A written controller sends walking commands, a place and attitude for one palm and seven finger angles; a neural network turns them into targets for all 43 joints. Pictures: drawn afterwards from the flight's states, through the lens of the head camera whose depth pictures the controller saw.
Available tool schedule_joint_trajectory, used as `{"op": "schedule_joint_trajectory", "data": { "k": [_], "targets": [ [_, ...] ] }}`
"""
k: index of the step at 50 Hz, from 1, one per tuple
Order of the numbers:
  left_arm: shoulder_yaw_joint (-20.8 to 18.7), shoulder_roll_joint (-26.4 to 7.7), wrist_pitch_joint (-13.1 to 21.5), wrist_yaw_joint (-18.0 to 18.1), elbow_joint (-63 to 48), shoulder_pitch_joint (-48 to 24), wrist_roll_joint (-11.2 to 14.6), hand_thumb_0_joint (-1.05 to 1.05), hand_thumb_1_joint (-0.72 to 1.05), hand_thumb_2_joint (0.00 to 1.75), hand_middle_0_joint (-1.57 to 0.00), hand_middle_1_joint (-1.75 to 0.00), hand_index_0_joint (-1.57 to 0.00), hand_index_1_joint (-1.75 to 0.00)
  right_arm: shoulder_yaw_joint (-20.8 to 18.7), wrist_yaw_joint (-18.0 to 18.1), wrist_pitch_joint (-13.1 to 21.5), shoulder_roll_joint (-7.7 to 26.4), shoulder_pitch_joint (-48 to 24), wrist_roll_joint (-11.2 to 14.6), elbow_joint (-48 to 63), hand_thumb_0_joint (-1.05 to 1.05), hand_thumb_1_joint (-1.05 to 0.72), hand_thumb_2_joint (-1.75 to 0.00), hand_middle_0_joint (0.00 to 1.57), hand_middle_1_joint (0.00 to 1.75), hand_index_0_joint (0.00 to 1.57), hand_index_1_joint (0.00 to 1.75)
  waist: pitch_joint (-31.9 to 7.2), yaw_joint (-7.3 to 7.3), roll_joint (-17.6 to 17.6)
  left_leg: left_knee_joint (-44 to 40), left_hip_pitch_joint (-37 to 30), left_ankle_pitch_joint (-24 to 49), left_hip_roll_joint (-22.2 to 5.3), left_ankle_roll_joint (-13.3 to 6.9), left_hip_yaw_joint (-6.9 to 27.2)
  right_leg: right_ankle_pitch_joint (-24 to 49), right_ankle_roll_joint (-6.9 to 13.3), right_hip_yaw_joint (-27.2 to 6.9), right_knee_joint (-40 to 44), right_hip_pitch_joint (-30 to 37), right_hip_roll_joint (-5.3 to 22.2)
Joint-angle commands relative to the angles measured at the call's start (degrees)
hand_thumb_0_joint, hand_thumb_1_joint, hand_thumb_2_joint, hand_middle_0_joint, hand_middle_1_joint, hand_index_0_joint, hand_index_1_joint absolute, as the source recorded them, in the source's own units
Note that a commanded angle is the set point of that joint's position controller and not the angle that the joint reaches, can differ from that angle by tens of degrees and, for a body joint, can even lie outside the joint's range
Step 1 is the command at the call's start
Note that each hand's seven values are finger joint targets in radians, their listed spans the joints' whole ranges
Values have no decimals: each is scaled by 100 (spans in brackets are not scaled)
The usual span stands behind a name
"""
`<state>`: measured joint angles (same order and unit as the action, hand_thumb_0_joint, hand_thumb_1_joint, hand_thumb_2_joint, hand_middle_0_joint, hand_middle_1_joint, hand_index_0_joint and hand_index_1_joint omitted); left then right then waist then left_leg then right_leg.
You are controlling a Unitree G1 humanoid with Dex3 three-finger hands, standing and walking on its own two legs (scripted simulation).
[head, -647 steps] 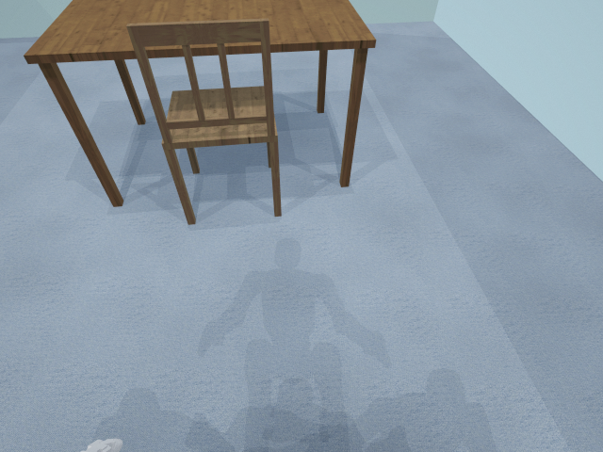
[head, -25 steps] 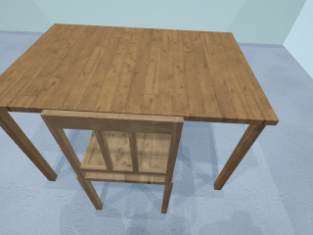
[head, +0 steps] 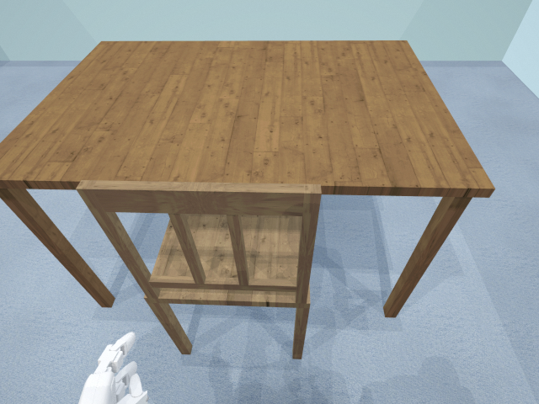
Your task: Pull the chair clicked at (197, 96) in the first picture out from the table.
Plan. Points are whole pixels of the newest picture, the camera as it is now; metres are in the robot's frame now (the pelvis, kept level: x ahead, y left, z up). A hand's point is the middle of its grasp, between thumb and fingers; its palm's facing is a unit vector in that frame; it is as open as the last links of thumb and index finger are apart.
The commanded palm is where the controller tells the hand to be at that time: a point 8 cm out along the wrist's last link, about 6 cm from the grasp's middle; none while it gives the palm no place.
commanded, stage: raise the hand toward the chair's back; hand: left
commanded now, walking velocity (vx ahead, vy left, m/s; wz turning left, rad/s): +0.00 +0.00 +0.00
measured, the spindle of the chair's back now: (189, 249) +0.44 +0.18 -0.10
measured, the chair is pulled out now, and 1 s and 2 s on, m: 0.00 0.00 0.00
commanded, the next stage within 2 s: aim the fingers beside a spindle in 1.92 s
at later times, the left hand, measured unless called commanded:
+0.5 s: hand (174, 377) +0.18 +0.15 -0.04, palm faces -0.07 -1.00 -0.04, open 11.5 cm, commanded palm +0.16 +0.21 -0.04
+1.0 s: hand (157, 351) +0.22 +0.18 -0.03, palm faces -0.02 -1.00 -0.06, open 15.7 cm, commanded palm +0.20 +0.24 -0.03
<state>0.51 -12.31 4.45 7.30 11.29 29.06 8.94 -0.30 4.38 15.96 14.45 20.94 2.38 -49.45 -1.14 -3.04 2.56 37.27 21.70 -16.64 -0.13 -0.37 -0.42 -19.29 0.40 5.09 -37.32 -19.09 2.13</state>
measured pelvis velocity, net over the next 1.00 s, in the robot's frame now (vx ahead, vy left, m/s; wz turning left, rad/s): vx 0.00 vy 0.00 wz -0.02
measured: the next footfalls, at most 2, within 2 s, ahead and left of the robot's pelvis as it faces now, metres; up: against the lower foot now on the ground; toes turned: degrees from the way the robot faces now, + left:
none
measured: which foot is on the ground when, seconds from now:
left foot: down 0.00-1.00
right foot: down 0.00-1.00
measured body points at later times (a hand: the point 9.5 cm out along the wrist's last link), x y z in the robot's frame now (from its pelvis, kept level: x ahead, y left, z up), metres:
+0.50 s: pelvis -0.02 -0.02 -0.10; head +0.06 -0.01 +0.34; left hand +0.18 +0.20 -0.04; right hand +0.21 -0.21 -0.17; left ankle +0.03 +0.11 -0.72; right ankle +0.00 -0.11 -0.72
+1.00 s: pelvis +0.00 +0.00 -0.08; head +0.07 +0.01 +0.37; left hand +0.21 +0.23 -0.03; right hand +0.17 -0.26 -0.15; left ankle +0.03 +0.11 -0.72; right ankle +0.00 -0.11 -0.72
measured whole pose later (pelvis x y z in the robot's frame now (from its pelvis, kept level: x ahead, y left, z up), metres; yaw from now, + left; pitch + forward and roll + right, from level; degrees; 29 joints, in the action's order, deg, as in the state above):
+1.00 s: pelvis +0.00 +0.00 -0.08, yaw -1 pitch +16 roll -2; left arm -8.1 -13.5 25.6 -12.0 -2.8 25.6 14.4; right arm -2.4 3.3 9.7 13.8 11.2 1.7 -31.0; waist -8.5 -1.7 1.0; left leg 67.9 54.9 -29.4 -2.2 0.0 1.1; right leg -31.0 1.1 5.6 -65.9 -51.1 1.1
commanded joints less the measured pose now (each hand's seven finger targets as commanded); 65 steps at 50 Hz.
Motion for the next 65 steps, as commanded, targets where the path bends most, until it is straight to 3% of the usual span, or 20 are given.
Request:
{"op": "schedule_joint_trajectory", "data": {
  "k": [1, 2, 3, 5, 6, 8, 9, 12, 13, 15, 18, 22, 23, 25, 28, 31, 34, 42, 51, 65],
  "targets": [
    [229, 804, 1650, -831, -263, 188, 231, 0, 67, 80, -18, -26, -18, -26, -423, -125, 564, 705, -1198, -184, 1620, 0, -90, -90, 20, 30, 20, 30, 5, 236, -2052, 641, 1502, -894, 102, 81, 121, -1820, 12, -51, -148, -2183, -110],
    [-1, 746, 2075, -1164, -247, 724, 347, 0, 64, 79, -17, -26, -17, -26, -487, -232, 519, 673, -1296, -176, 1828, 0, -90, -90, 20, 30, 20, 30, -296, 457, -2031, 836, 1800, -850, 110, 108, 79, -1728, 47, -109, -419, -2114, -118],
    [-427, 408, 2471, -1457, -64, 1113, 364, 0, 62, 78, -17, -26, -17, -26, -538, -390, 454, 629, -1395, -129, 1927, 0, -90, -90, 20, 30, 20, 30, -567, 658, -1535, 1020, 1956, -662, 154, 154, 26, -1393, 122, -217, -657, -1938, -96],
    [-749, 111, 3299, -2032, -281, 933, 373, 0, 57, 76, -17, -25, -17, -25, -600, -575, 263, 607, -1614, -139, 2210, 0, -90, -90, 20, 30, 20, 30, -811, 622, -1063, 1580, 2374, -377, 150, 144, -45, -665, 176, -304, -1333, -2098, -92],
    [-1072, -126, 3454, -2072, -405, 1086, 300, 0, 55, 75, -16, -25, -16, -25, -654, -610, 148, 566, -1650, -145, 2394, 0, -90, -90, 20, 30, 20, 30, -1074, 733, -722, 1764, 2482, -274, 154, 98, -133, -436, 198, -334, -1606, -2090, -83],
    [-1280, -413, 3311, -1968, -1076, 1060, 180, 0, 50, 73, -16, -24, -16, -24, -666, -639, -118, 540, -1782, -136, 2705, 0, -90, -90, 20, 30, 20, 30, -1415, 873, -1, 1862, 2495, -168, 137, 51, -190, -150, 229, -337, -1927, -2092, -101],
    [-969, -244, 3182, -1916, -1759, 776, 231, 0, 48, 72, -16, -23, -16, -23, -619, -618, -229, 538, -1852, -130, 2975, 0, -90, -90, 20, 30, 20, 30, -1537, 780, 205, 1880, 2435, -245, 128, 18, -194, -182, 226, -356, -1982, -2155, -100],
    [-929, -330, 3109, -1643, -2984, -46, 303, 0, 41, 69, -15, -22, -15, -22, -570, -471, -398, 467, -1628, -132, 3086, 0, -90, -90, 20, 30, 20, 30, -1783, 442, 488, 2179, 2263, -246, 22, -68, -43, -181, 202, -419, -2016, -2572, -171],
    [-883, -366, 3183, -1579, -3352, -328, 307, 0, 39, 68, -15, -22, -15, -22, -547, -418, -410, 466, -1478, -160, 3035, 0, -90, -90, 20, 30, 20, 30, -1906, 261, 296, 2327, 2294, -207, -17, -100, 20, -140, 160, -437, -2048, -2686, -223],
    [-563, -204, 3354, -1658, -3562, -540, 328, 0, 34, 66, -14, -21, -14, -21, -486, -342, -367, 459, -1405, -183, 2971, 0, -90, -90, 20, 30, 20, 30, -1896, 58, 427, 2556, 2294, -141, -55, -120, 124, -101, 151, -422, -2102, -2994, -252],
    [-254, -125, 3305, -2065, -3220, -870, 399, 0, 27, 63, -14, -20, -14, -20, -376, -253, -253, 552, -1338, -169, 2794, 0, -90, -90, 20, 30, 20, 30, -1705, -209, 131, 2805, 2620, -438, -88, -153, 243, -467, 118, -472, -2054, -3315, -281],
    [-669, -437, 2500, -2527, -2667, -417, 573, 0, 18, 59, -13, -19, -13, -19, -357, -119, -259, 595, -1369, -44, 2804, 0, -90, -90, 20, 30, 20, 30, -2049, 20, -190, 2824, 2917, -603, -49, -148, 207, -787, 65, -668, -1824, -2816, -208],
    [-1019, -681, 2240, -2526, -2445, -181, 587, 0, 15, 58, -13, -18, -13, -18, -371, -98, -298, 569, -1444, -19, 2782, 0, -90, -90, 20, 30, 20, 30, -2182, 183, -158, 2782, 2886, -439, -36, -141, 182, -637, 67, -696, -1811, -2579, -200],
    [-1203, -638, 1940, -2467, -2793, -98, 718, 0, 11, 56, -12, -18, -12, -18, -365, -72, -376, 508, -1472, 4, 2891, 0, -90, -90, 20, 30, 20, 30, -2528, 310, -278, 2642, 2715, -149, -24, -144, 168, -254, 22, -649, -1829, -2158, -152],
    [-1590, -734, 1793, -2127, -2699, 72, 766, 0, 4, 53, -11, -16, -11, -16, -381, -34, -435, 379, -1556, -10, 2826, 0, -90, -90, 20, 30, 20, 30, -2394, 437, -459, 2497, 2747, -12, -45, -121, 188, -113, 4, -541, -1823, -2039, -167],
    [-1279, -502, 2105, -1913, -3000, -89, 704, 0, -3, 50, -11, -15, -11, -15, -382, -68, -353, 374, -1402, -58, 2739, 0, -90, -90, 20, 30, 20, 30, -2267, 334, -261, 2359, 2510, 154, -66, -109, 228, 95, 32, -329, -1944, -2286, -174],
    [-1153, -433, 2319, -1895, -2661, -32, 629, 0, -10, 47, -10, -14, -10, -14, -402, -77, -313, 440, -1358, -71, 2649, 0, -90, -90, 20, 30, 20, 30, -1982, 209, -422, 2349, 2611, 0, -67, -110, 222, -90, 25, -321, -1902, -2474, -163],
    [-1279, -684, 2559, -1965, -2718, -224, 671, 0, -29, 39, -8, -11, -8, -11, -439, -52, -267, 584, -1231, -39, 2681, 0, -90, -90, 20, 30, 20, 30, -1983, 228, -14, 2129, 2362, -157, -61, -104, 194, -349, 77, -261, -1829, -2551, -162],
    [-1300, -776, 2400, -1999, -2422, -587, 651, 0, -50, 30, -6, -8, -6, -8, -366, -95, -393, 660, -1162, -55, 2739, 0, -90, -90, 20, 30, 20, 30, -1863, 141, 112, 1983, 2175, -151, -72, -89, 233, -229, 77, -166, -1743, -2527, -211],
    [-1625, -1048, 2173, -2377, -2130, -1287, 812, 0, -50, 30, -6, -8, -6, -8, -271, -92, -367, 721, -1065, -48, 2699, 0, -90, -90, 20, 30, 20, 30, -1976, 116, 182, 1858, 1830, 191, -89, -82, 297, 118, 74, -96, -1649, -2379, -236]
  ]
}}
